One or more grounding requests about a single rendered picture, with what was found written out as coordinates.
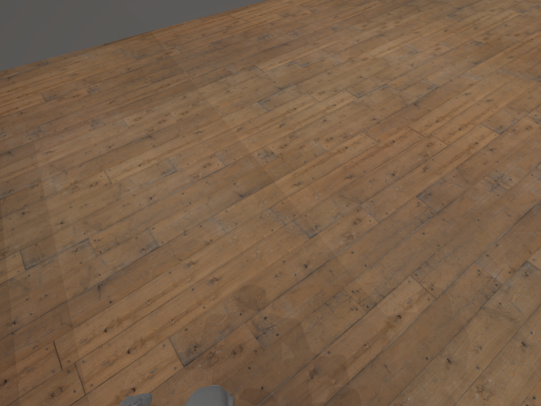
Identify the robot left thigh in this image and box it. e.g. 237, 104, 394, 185
184, 386, 233, 406

